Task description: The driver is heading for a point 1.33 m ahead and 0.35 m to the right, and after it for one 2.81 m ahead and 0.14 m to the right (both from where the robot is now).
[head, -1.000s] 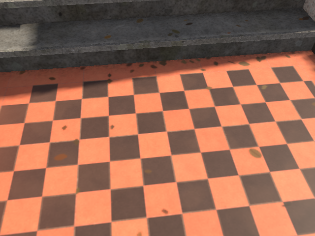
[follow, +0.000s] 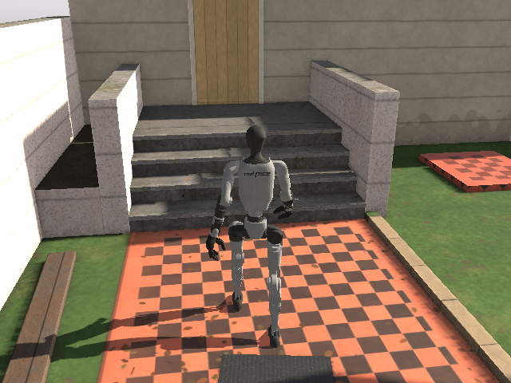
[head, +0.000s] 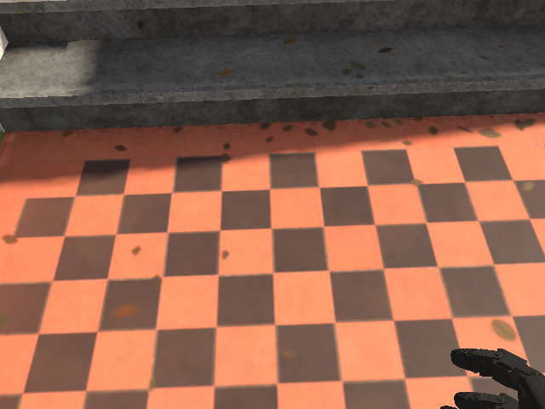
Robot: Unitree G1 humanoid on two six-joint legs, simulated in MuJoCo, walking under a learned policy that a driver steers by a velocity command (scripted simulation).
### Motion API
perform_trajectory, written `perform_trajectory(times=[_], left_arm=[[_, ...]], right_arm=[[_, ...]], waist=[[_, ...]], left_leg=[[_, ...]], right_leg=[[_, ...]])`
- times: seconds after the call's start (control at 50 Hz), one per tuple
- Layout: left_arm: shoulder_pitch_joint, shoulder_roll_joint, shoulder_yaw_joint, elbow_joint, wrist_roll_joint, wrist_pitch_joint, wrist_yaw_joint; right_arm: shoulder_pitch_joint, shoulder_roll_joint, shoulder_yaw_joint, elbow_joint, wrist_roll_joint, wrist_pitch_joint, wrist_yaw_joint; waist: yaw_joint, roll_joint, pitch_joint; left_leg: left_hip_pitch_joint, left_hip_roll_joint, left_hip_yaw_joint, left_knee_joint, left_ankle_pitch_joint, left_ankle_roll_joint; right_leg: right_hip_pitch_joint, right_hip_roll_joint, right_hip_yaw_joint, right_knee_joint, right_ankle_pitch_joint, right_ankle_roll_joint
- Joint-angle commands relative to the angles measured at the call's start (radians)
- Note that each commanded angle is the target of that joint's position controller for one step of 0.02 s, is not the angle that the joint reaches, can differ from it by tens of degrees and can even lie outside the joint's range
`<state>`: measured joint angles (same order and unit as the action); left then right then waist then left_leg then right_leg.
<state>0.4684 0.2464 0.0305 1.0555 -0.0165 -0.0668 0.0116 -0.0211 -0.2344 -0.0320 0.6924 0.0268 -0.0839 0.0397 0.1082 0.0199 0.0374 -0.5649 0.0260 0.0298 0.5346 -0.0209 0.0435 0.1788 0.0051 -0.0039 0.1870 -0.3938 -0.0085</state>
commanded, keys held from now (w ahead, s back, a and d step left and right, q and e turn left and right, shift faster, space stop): w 1.00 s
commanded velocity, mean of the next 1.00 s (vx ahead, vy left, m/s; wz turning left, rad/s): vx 0.49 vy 0.00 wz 0.00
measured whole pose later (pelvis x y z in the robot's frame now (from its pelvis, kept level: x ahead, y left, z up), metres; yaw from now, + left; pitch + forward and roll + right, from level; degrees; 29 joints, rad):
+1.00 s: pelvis +0.56 -0.02 +0.02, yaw +0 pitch +2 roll -2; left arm 0.36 0.26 0.04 0.95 -0.01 -0.08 0.00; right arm 0.06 -0.26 -0.04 0.83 0.01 -0.08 0.02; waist 0.07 0.05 0.01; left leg -0.64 0.10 -0.02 0.58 0.07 0.00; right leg 0.02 0.06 -0.05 0.18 -0.24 -0.05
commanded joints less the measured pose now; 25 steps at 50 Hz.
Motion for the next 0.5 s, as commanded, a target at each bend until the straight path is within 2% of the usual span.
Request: perform_trajectory(times=[0.02,0.04,0.06,0.08,0.1,0.12,0.14,0.16,0.18,0.2,0.24,0.3,0.38,0.44,0.5], left_arm=[[-0.039,0.191,0.039,-0.052,0.008,0.008,0.005],[-0.044,0.167,0.027,-0.073,0.023,0.011,0.005],[0.091,0.013,-0.014,-0.091,0.021,-0.006,-0.004],[0.055,0.079,-0.001,-0.076,-0.002,-0.036,-0.016],[-0.051,0.157,0.023,-0.123,-0.031,-0.054,-0.021],[-0.125,0.161,0.023,-0.144,-0.034,-0.061,-0.017],[-0.15,0.146,0.027,-0.15,-0.021,-0.059,-0.011],[-0.131,0.134,0.032,-0.144,-0.009,-0.046,-0.007],[-0.109,0.11,0.029,-0.14,-0.005,-0.032,-0.006],[-0.101,0.09,0.026,-0.14,-0.001,-0.02,-0.005],[-0.15,0.089,0.027,-0.166,0.005,-0.005,-0.001],[-0.277,0.094,0.028,-0.217,0.017,-0.008,-0.003],[-0.428,0.069,0.014,-0.262,0.011,-0.024,-0.019],[-0.509,0.076,0.009,-0.298,0.002,-0.028,-0.034],[-0.531,0.103,0.014,-0.328,0.0,-0.036,-0.051]], right_arm=[[0.206,-0.176,-0.07,0.001,0.0,-0.011,-0.008],[0.396,-0.22,-0.087,0.048,-0.004,-0.004,-0.019],[0.482,-0.312,-0.103,0.08,-0.025,-0.002,-0.016],[0.47,-0.218,-0.076,0.083,-0.019,-0.001,-0.013],[0.365,-0.178,-0.06,0.078,-0.015,-0.006,-0.013],[0.286,-0.154,-0.051,0.065,-0.018,-0.01,-0.012],[0.232,-0.134,-0.046,0.064,-0.027,-0.017,-0.006],[0.199,-0.108,-0.038,0.065,-0.036,-0.025,-0.003],[0.19,-0.103,-0.037,0.073,-0.034,-0.029,0.0],[0.198,-0.106,-0.037,0.084,-0.029,-0.035,0.001],[0.225,-0.128,-0.04,0.109,-0.028,-0.04,-0.006],[0.284,-0.157,-0.046,0.139,-0.027,-0.033,-0.025],[0.358,-0.185,-0.047,0.174,-0.015,-0.023,-0.04],[0.417,-0.191,-0.048,0.209,-0.007,-0.009,-0.041],[0.428,-0.204,-0.055,0.226,-0.005,0.01,-0.046]], waist=[[-0.21,-0.131,-0.103],[-0.287,-0.084,-0.231],[-0.214,0.209,-0.404],[-0.23,0.208,-0.416],[-0.206,0.164,-0.215],[-0.179,0.068,-0.125],[-0.142,0.017,-0.068],[-0.104,0.034,-0.059],[-0.085,0.05,-0.057],[-0.076,0.048,-0.05],[-0.071,0.04,-0.012],[-0.103,0.02,0.023],[-0.158,0.016,0.037],[-0.183,0.018,0.052],[-0.168,0.032,0.041]], left_leg=[[0.365,-0.066,0.043,-0.006,-0.04,0.073],[0.679,0.049,-0.087,0.027,-0.068,0.123],[1.009,0.321,-0.602,-0.088,-0.355,0.284],[0.974,0.357,-0.833,-0.262,-0.466,0.294],[0.82,0.329,-0.685,-0.281,-0.452,0.242],[0.659,0.289,-0.537,-0.302,-0.341,0.216],[0.525,0.249,-0.429,-0.329,-0.218,0.2],[0.447,0.208,-0.347,-0.355,-0.146,0.184],[0.399,0.194,-0.31,-0.382,-0.12,0.188],[0.366,0.188,-0.279,-0.401,-0.09,0.199],[0.33,0.181,-0.226,-0.436,-0.06,0.21],[0.364,0.169,-0.179,-0.455,-0.034,0.203],[0.389,0.141,-0.103,-0.45,-0.02,0.165],[0.495,0.18,-0.108,-0.412,-0.012,0.161],[0.613,0.231,-0.129,-0.339,0.065,0.141]], right_leg=[[-0.131,-0.216,0.035,0.32,1.017,-0.104],[-0.337,-0.176,0.022,0.592,0.824,-0.076],[-0.705,0.023,0.003,1.003,0.171,-0.015],[-0.816,0.035,0.142,1.151,-0.143,-0.027],[-0.908,-0.023,0.127,1.192,-0.089,-0.044],[-0.881,-0.077,0.103,1.153,0.003,-0.053],[-0.84,-0.113,0.089,1.085,0.07,-0.049],[-0.773,-0.146,0.099,1.035,0.111,-0.048],[-0.731,-0.154,0.097,1.007,0.126,-0.041],[-0.719,-0.159,0.089,0.98,0.13,-0.033],[-0.764,-0.169,0.078,0.904,0.181,-0.012],[-0.855,-0.17,0.069,0.712,0.351,0.015],[-0.789,-0.117,0.018,0.458,0.53,0.02],[-0.809,-0.1,0.022,0.376,0.51,0.01],[-0.809,-0.087,0.028,0.321,0.394,-0.027]])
